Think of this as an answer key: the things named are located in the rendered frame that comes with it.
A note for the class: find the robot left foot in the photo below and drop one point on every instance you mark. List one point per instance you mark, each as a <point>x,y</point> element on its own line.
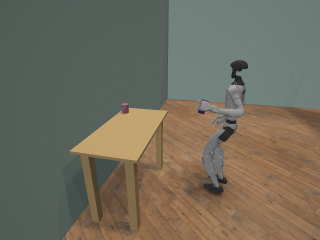
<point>210,186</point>

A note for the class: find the left robot forearm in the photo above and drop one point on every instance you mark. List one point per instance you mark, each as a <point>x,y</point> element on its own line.
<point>226,112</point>

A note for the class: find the robot left hand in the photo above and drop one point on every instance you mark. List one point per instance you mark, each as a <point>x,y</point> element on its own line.
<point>205,106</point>

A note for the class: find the left robot shin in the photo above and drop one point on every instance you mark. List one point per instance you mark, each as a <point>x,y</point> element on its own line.
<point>210,169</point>

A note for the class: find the robot right hand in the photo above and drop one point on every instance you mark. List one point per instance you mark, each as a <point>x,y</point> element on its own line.
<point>221,120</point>

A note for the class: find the table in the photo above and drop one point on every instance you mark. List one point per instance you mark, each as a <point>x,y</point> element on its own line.
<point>123,138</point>

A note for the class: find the sponge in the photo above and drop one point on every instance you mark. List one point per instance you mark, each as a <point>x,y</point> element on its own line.
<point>202,112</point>

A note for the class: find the left robot upper arm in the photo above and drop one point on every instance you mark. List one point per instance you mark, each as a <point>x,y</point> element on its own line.
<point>234,93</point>

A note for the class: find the right robot upper arm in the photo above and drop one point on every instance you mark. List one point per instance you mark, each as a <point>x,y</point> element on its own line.
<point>244,101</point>

